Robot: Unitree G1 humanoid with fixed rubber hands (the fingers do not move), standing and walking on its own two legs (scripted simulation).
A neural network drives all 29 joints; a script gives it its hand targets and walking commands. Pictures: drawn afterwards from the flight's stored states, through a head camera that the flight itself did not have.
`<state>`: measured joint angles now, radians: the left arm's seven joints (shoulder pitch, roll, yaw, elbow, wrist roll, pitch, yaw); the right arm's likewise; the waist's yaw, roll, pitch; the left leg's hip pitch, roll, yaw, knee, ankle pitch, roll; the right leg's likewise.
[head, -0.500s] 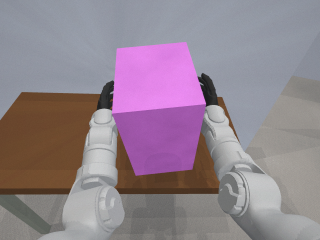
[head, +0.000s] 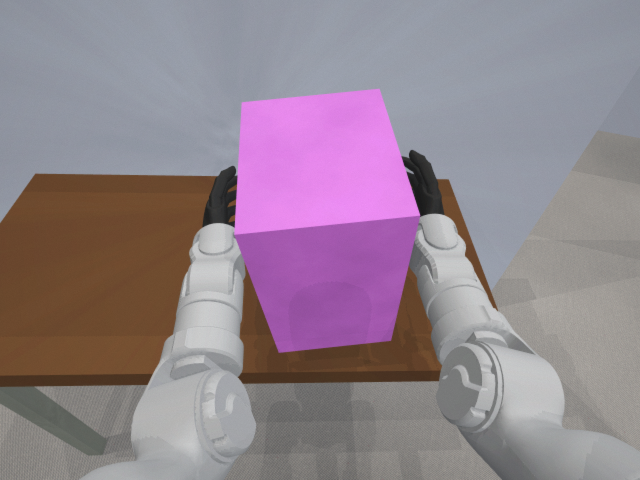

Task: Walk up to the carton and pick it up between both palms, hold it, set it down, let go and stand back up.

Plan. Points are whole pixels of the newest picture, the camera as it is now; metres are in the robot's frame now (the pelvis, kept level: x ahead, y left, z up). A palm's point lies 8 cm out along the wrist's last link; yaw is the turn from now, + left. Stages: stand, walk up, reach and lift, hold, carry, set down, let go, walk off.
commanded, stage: set down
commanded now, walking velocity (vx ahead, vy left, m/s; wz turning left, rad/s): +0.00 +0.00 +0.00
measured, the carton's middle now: (324, 234) +0.42 +0.01 +0.07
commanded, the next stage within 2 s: none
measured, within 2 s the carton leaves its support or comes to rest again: neither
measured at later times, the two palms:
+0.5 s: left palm (225, 239) +0.41 +0.14 +0.07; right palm (420, 222) +0.42 -0.13 +0.10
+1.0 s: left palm (228, 252) +0.40 +0.14 +0.05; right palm (419, 236) +0.42 -0.13 +0.07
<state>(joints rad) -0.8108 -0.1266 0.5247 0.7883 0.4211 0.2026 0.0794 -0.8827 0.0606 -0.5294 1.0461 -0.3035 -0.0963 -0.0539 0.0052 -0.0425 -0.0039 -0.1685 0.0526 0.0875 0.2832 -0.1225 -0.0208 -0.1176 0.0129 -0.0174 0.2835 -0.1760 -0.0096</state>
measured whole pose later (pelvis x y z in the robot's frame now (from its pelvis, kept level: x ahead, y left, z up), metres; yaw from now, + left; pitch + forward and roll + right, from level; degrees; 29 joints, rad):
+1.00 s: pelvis +0.00 +0.00 +0.00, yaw -1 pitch +8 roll +0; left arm -0.78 -0.15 0.60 0.88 0.47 0.04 0.08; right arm -0.84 0.12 -0.70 0.98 -0.51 -0.15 0.00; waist 0.02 -0.04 -0.04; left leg -0.31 0.06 0.10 0.30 -0.12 -0.02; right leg -0.28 0.02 -0.01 0.33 -0.18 -0.01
